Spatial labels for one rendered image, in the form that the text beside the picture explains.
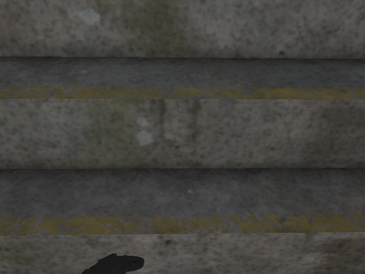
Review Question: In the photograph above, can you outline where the left robot hand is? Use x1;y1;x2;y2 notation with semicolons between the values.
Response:
82;253;144;274

